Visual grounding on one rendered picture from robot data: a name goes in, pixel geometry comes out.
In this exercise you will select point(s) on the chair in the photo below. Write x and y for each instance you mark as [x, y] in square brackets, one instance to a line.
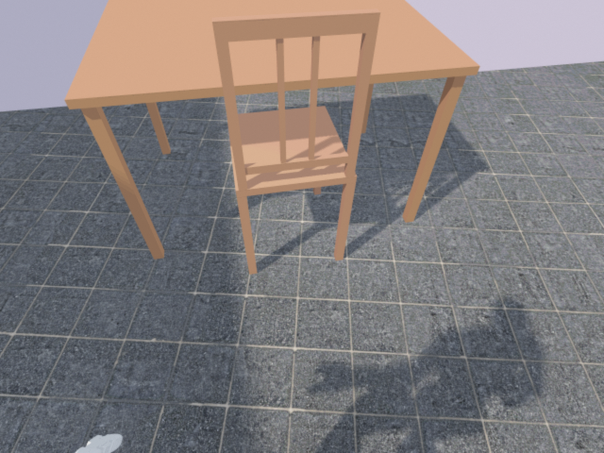
[293, 149]

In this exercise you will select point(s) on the table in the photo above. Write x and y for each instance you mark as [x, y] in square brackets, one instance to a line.
[148, 51]

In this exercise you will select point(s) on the robot left hand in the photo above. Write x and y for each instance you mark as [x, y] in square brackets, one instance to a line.
[102, 444]

